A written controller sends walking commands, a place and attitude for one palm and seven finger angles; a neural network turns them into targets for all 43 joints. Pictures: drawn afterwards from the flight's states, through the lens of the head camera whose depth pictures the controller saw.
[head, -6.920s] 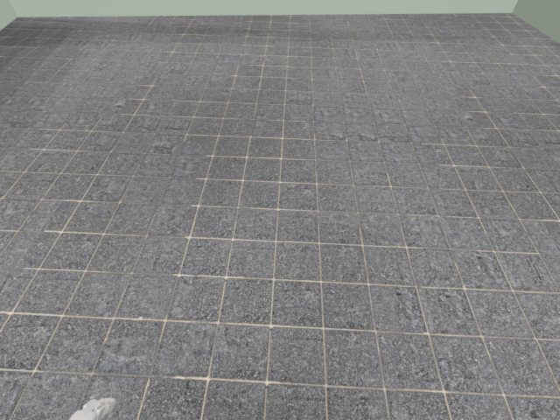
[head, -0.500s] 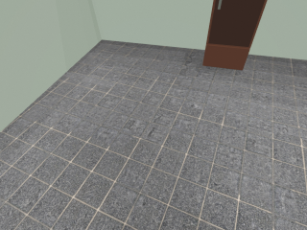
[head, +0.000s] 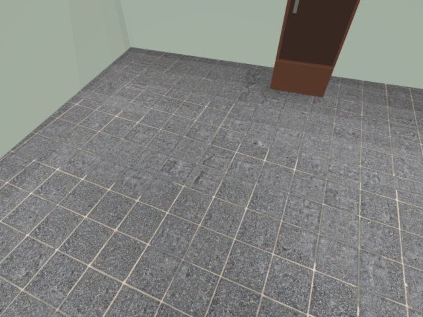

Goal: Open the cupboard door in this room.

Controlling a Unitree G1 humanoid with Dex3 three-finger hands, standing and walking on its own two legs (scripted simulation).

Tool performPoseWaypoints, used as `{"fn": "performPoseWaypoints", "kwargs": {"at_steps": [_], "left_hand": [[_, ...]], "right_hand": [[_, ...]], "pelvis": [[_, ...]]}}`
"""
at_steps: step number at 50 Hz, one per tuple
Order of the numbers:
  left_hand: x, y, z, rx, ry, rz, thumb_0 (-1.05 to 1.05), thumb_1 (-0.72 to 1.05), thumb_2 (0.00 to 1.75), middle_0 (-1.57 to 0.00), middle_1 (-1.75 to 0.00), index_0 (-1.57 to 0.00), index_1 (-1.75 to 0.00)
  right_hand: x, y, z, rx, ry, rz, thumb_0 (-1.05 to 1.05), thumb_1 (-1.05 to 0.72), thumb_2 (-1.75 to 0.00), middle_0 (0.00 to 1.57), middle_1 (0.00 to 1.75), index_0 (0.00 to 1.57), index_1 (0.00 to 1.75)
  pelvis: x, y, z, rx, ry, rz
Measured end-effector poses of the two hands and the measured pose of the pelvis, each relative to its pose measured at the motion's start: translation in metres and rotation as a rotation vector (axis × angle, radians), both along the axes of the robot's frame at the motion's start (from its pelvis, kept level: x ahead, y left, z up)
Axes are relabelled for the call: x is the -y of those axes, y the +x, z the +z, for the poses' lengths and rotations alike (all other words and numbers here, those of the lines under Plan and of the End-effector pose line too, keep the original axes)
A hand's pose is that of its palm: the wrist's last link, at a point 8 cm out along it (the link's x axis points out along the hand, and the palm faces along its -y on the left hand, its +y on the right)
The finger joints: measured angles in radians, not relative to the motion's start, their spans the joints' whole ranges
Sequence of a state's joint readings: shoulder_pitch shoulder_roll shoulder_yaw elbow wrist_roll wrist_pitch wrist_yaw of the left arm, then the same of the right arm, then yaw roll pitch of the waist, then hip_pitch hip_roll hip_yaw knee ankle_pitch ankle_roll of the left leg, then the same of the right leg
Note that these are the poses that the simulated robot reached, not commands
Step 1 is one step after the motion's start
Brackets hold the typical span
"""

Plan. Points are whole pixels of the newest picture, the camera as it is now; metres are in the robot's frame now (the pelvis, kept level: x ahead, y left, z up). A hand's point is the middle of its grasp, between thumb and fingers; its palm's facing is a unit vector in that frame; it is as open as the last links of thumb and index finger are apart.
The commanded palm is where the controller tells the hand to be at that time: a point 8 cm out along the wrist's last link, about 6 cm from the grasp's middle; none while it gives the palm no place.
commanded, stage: stand and wait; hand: left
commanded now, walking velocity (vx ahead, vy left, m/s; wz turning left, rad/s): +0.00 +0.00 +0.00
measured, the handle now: (297, 0) +2.03 -0.47 -0.06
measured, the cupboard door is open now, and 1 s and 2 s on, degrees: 0 0 0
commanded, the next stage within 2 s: turn or walk to find it in 0.20 s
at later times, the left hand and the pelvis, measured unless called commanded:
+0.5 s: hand out of the picture -0.02 +0.19 -0.18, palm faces +0.11 -0.97 -0.21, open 7.4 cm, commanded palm none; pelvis -0.01 +0.01 -0.01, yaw +3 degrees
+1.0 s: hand out of the picture +0.11 +0.15 -0.17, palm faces +0.05 -0.97 -0.23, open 7.4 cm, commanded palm none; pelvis +0.11 -0.03 -0.01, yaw -3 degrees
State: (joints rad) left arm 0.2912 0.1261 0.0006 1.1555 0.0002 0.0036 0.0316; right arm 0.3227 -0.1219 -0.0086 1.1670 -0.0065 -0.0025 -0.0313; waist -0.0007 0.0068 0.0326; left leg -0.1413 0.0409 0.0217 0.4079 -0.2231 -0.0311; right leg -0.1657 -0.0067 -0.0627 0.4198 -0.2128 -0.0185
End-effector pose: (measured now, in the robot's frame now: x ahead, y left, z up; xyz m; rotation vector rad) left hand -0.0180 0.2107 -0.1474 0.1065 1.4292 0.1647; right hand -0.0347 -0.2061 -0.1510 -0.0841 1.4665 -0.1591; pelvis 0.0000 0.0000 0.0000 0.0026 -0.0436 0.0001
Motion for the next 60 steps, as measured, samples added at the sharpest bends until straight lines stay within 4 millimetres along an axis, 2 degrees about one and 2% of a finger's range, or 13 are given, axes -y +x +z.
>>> {"fn": "performPoseWaypoints", "kwargs": {"at_steps": [14,23,31,35,38,41,47,49,51,56,60], "left_hand": [[-0.010,-0.008,-0.001,0.002,0.000,0.003,0.01,0.91,0.90,-0.20,-0.30,-0.20,-0.30],[-0.024,-0.008,-0.002,0.027,0.035,0.051,0.01,0.91,0.90,-0.20,-0.30,-0.20,-0.30],[-0.025,-0.014,-0.006,-0.015,0.021,0.055,0.01,0.91,0.90,-0.20,-0.30,-0.20,-0.30],[-0.020,-0.009,-0.008,-0.047,-0.006,0.048,0.01,0.91,0.90,-0.20,-0.30,-0.20,-0.30],[-0.016,0.001,-0.008,-0.072,-0.017,0.023,0.01,0.91,0.90,-0.20,-0.30,-0.20,-0.30],[-0.010,0.023,-0.004,-0.092,-0.012,-0.021,0.01,0.91,0.90,-0.20,-0.30,-0.20,-0.30],[0.004,0.098,-0.002,0.023,0.041,-0.052,0.01,0.91,0.90,-0.20,-0.30,-0.20,-0.30],[0.009,0.115,0.003,0.070,0.055,-0.027,0.01,0.91,0.90,-0.20,-0.30,-0.20,-0.30],[0.016,0.125,0.008,0.074,0.060,-0.017,0.01,0.91,0.90,-0.20,-0.30,-0.20,-0.30],[0.035,0.133,0.017,-0.030,0.031,-0.053,0.00,0.91,0.90,-0.20,-0.30,-0.20,-0.30],[0.046,0.140,0.017,-0.121,0.003,-0.059,0.00,0.91,0.90,-0.20,-0.30,-0.20,-0.30]], "right_hand": [[-0.014,0.004,0.000,0.040,0.004,-0.002,0.00,-0.91,-0.90,0.19,0.30,0.20,0.30],[-0.010,0.010,-0.005,0.020,0.002,0.050,0.00,-0.91,-0.90,0.20,0.30,0.20,0.30],[-0.004,0.029,-0.003,0.058,-0.028,0.049,0.01,-0.91,-0.90,0.19,0.30,0.20,0.30],[-0.006,0.037,-0.002,0.059,-0.029,0.028,0.00,-0.91,-0.90,0.19,0.30,0.20,0.30],[-0.006,0.042,-0.004,0.053,-0.023,-0.004,0.00,-0.91,-0.90,0.19,0.30,0.20,0.30],[-0.003,0.042,-0.007,0.044,-0.009,-0.052,0.00,-0.91,-0.90,0.19,0.30,0.20,0.30],[0.016,0.039,-0.021,-0.071,0.032,-0.081,0.00,-0.91,-0.90,0.20,0.30,0.20,0.30],[0.026,0.055,-0.019,-0.094,0.037,-0.060,0.01,-0.91,-0.90,0.20,0.30,0.20,0.30],[0.038,0.083,-0.014,-0.069,0.028,-0.052,0.01,-0.91,-0.90,0.20,0.30,0.20,0.30],[0.062,0.180,-0.005,0.111,-0.003,-0.064,0.01,-0.91,-0.90,0.19,0.30,0.20,0.30],[0.069,0.260,0.000,0.241,-0.013,-0.064,0.01,-0.91,-0.90,0.19,0.30,0.20,0.30]], "pelvis": [[-0.012,-0.006,-0.001,-0.004,0.001,-0.001],[-0.014,-0.012,-0.006,-0.025,0.000,0.046],[-0.015,0.008,-0.008,-0.027,-0.002,0.028],[-0.016,0.023,-0.007,-0.029,-0.002,0.010],[-0.014,0.036,-0.009,-0.042,0.004,-0.017],[-0.007,0.050,-0.010,-0.051,0.012,-0.048],[0.019,0.087,-0.019,-0.048,0.009,-0.047],[0.026,0.100,-0.015,-0.042,0.014,-0.046],[0.032,0.114,-0.009,-0.039,0.026,-0.060],[0.038,0.152,0.000,-0.039,0.040,-0.105],[0.037,0.187,-0.001,-0.042,0.035,-0.133]]}}
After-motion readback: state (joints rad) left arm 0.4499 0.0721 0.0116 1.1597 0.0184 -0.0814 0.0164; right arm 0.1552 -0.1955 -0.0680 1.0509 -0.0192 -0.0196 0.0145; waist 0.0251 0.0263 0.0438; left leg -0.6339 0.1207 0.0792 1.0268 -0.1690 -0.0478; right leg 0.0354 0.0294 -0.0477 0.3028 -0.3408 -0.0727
